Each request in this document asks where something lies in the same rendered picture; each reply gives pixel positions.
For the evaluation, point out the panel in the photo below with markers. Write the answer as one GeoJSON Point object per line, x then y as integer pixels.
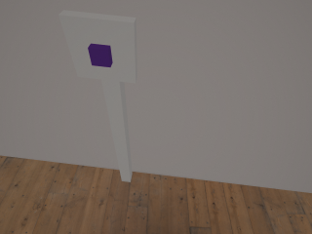
{"type": "Point", "coordinates": [81, 29]}

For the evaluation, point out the button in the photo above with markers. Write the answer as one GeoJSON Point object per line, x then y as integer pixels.
{"type": "Point", "coordinates": [100, 55]}

